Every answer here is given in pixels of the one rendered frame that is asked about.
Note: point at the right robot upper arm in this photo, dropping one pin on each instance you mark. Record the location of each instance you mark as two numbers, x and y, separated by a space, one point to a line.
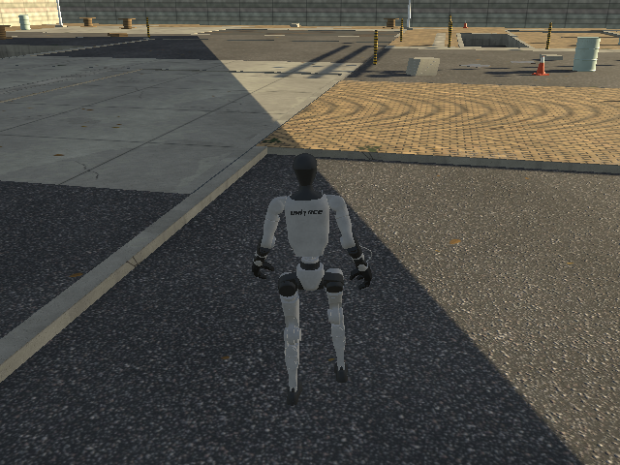
343 220

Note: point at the robot left forearm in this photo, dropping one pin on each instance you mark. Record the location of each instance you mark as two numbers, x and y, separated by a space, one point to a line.
261 253

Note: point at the left robot upper arm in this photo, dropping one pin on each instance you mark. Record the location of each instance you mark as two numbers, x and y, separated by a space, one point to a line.
276 206

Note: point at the robot right forearm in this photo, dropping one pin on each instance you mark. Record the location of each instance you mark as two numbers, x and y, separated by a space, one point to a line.
357 256

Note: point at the robot left shin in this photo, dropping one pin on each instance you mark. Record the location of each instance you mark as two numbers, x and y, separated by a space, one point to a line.
292 360

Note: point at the left robot hand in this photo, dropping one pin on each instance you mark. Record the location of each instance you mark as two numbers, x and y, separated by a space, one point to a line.
256 269

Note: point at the right robot hand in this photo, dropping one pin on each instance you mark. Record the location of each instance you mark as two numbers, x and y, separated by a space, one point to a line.
367 275

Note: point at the robot right thigh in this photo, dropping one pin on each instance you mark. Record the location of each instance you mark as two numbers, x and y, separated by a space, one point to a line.
334 284

